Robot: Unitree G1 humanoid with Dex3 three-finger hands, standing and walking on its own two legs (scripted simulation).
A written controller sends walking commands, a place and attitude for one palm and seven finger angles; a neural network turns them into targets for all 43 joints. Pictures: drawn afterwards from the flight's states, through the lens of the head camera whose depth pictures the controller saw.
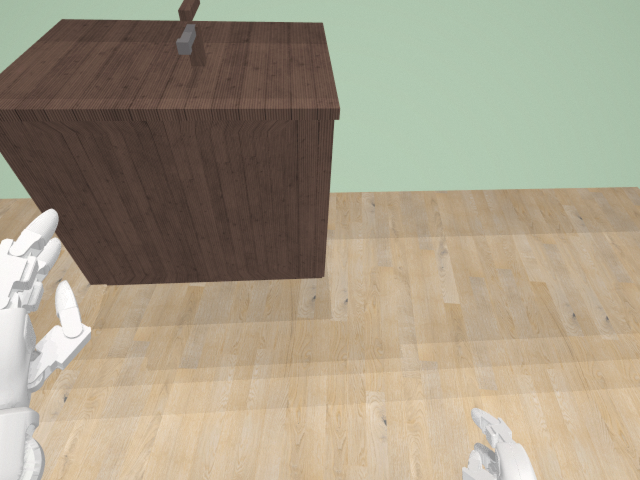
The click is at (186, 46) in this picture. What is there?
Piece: tap's lever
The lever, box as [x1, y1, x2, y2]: [176, 39, 191, 54]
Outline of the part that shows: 177,39 176,44 178,53 190,54 191,47 189,39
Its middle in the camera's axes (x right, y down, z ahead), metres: -0.33 -0.46 +0.92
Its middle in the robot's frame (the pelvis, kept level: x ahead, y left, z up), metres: +0.99 +0.40 +0.10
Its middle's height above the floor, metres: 0.88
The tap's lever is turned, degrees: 0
